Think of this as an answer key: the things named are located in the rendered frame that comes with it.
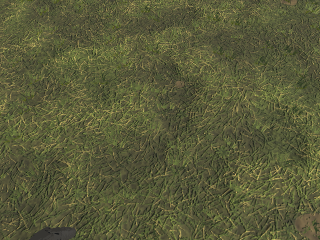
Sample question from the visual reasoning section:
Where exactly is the left robot hand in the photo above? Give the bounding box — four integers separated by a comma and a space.
29, 226, 76, 240

